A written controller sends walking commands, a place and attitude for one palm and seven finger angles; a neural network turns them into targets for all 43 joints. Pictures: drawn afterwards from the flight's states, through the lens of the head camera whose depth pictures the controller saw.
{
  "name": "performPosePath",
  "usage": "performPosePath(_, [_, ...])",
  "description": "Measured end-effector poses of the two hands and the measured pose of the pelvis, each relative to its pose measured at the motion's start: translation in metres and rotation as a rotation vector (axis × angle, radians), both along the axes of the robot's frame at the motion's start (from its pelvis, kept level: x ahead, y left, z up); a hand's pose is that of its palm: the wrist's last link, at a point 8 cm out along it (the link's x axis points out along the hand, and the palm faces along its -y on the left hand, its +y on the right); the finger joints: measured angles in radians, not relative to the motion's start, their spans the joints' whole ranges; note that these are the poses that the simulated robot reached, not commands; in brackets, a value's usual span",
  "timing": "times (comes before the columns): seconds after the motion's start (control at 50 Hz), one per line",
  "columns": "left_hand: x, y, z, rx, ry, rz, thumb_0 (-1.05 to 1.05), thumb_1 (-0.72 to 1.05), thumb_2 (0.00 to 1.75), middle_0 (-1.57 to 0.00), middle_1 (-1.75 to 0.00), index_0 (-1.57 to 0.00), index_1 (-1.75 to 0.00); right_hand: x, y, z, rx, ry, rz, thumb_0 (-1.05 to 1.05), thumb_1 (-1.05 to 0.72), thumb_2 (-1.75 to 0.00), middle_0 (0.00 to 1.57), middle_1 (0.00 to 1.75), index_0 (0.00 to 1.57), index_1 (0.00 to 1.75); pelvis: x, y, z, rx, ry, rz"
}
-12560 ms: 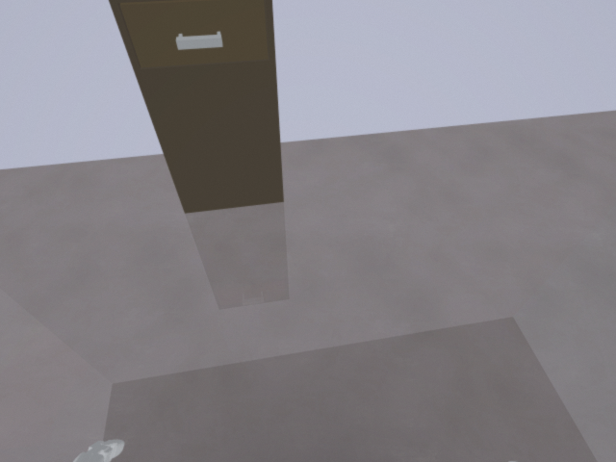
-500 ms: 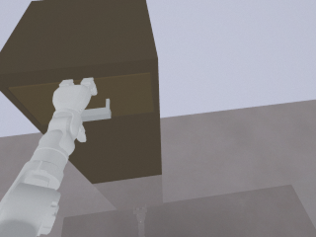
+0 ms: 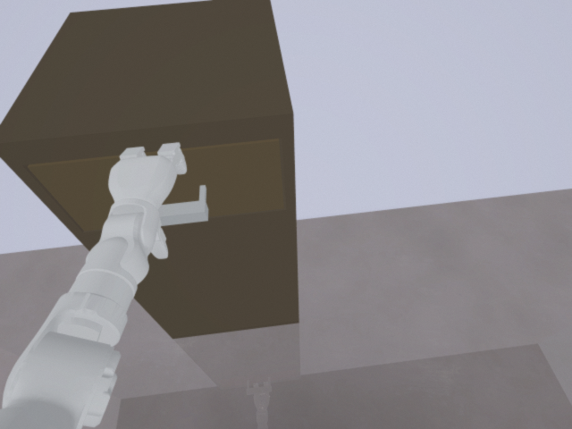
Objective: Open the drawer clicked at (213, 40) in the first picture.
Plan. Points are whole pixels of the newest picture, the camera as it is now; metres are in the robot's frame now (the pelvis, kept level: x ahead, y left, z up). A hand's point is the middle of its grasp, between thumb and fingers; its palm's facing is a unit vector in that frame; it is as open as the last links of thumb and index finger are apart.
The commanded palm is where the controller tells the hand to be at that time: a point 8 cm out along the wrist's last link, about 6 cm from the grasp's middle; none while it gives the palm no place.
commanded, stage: lower the fingers behind the handle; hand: left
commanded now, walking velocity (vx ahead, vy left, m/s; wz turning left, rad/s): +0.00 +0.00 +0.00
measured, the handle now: (170, 204) +0.47 +0.23 +0.00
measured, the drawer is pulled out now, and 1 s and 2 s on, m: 0.00 0.00 0.00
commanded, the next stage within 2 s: close the thumb around the handle in 1.48 s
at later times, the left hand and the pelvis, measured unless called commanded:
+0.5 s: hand (167, 213) +0.44 +0.21 +0.03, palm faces +0.02 -0.03 -1.00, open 13.7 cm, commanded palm +0.41 +0.22 +0.08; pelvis +0.00 +0.00 -0.01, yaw +0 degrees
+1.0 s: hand (171, 229) +0.43 +0.22 -0.01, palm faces -0.03 -0.02 -1.00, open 13.8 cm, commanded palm +0.41 +0.22 +0.05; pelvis -0.01 +0.00 -0.02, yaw -1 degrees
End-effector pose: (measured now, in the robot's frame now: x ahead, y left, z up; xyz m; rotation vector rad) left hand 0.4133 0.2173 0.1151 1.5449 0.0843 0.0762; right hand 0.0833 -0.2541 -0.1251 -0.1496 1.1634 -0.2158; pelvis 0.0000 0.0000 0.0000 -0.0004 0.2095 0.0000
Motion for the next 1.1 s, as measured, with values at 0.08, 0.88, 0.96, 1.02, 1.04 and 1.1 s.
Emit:
performPosePath(0.08, [0.0,0.0,-0.001,0.001,-0.008,0.003,0.0,-0.49,0.3,-0.35,-1.24,-0.33,-1.22,0.002,-0.001,0.001,-0.006,-0.001,0.006,0.0,-0.91,-0.9,0.2,0.3,0.2,0.3,-0.001,0.0,-0.001,0.0,0.004,0.001])
performPosePath(0.88, [-0.003,-0.003,-0.063,0.012,0.021,-0.006,0.0,-0.49,0.3,-0.32,-1.2,-0.32,-1.21,-0.048,-0.012,-0.012,-0.042,0.08,-0.051,0.0,-0.91,-0.9,0.2,0.3,0.2,0.3,-0.011,0.0,-0.016,-0.01,0.088,-0.009])
performPosePath(0.96, [-0.002,0.0,-0.071,0.012,0.023,0.023,0.0,-0.49,0.3,-0.32,-1.2,-0.32,-1.21,-0.052,-0.012,-0.016,-0.041,0.104,-0.054,0.0,-0.91,-0.9,0.2,0.3,0.2,0.3,-0.011,0.001,-0.018,-0.013,0.102,-0.007])
performPosePath(1.02, [0.0,0.0,-0.074,0.008,0.021,0.033,0.0,-0.49,0.3,-0.32,-1.21,-0.32,-1.21,-0.054,-0.011,-0.017,-0.04,0.114,-0.058,0.0,-0.91,-0.9,0.2,0.3,0.2,0.3,-0.009,0.002,-0.019,-0.015,0.109,-0.008])
performPosePath(1.04, [0.0,0.0,-0.074,0.008,0.019,0.033,0.0,-0.49,0.3,-0.32,-1.22,-0.33,-1.21,-0.055,-0.011,-0.017,-0.039,0.117,-0.06,0.0,-0.91,-0.9,0.2,0.3,0.2,0.3,-0.009,0.002,-0.019,-0.015,0.109,-0.009])
performPosePath(1.1, [0.0,0.001,-0.074,0.005,0.022,0.033,0.0,-0.49,0.3,-0.33,-1.23,-0.33,-1.21,-0.055,-0.009,-0.018,-0.034,0.12,-0.062,0.0,-0.91,-0.9,0.2,0.3,0.2,0.3,-0.008,0.003,-0.019,-0.016,0.11,-0.01])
